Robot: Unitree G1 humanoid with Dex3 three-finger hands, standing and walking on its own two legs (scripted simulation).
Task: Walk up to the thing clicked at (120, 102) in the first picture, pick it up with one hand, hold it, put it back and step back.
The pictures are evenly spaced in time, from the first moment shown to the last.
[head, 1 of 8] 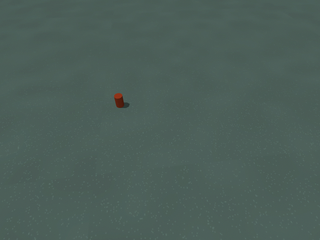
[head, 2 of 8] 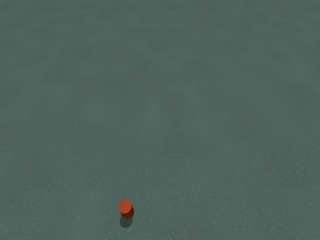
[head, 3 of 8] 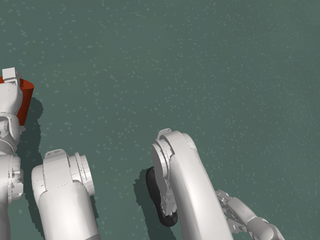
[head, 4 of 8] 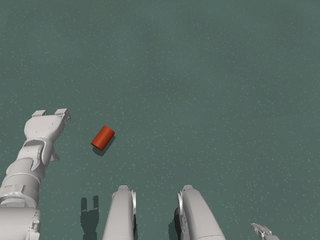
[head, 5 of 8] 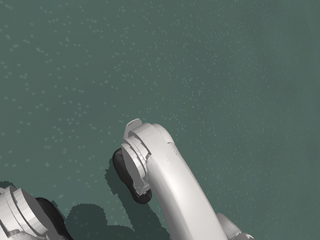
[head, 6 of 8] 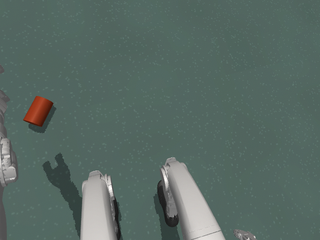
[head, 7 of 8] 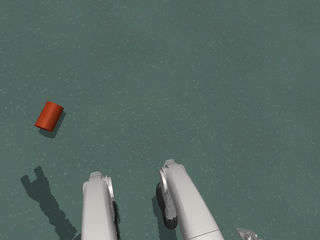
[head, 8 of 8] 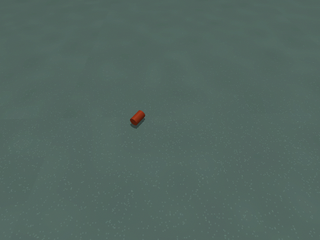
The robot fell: no
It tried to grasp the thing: yes
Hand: left
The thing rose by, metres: 0.01
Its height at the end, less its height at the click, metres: -0.02
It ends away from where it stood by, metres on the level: 0.11
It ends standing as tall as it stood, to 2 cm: no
